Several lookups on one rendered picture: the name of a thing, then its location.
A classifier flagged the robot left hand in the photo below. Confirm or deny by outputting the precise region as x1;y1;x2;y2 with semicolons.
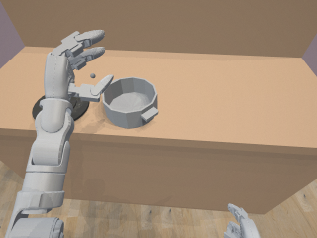
44;30;114;102

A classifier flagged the robot left forearm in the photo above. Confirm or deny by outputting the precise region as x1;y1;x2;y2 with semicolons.
4;98;75;238

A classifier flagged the pot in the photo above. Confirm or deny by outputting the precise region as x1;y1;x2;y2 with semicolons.
102;76;159;129

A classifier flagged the lid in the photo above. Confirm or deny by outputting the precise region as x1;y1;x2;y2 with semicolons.
32;96;90;121

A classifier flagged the robot right hand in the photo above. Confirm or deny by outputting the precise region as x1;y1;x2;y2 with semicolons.
224;203;261;238

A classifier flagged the robot left upper arm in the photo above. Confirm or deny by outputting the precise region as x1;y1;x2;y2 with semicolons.
8;217;64;238

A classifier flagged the table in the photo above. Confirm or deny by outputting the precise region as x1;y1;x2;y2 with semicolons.
0;0;317;215

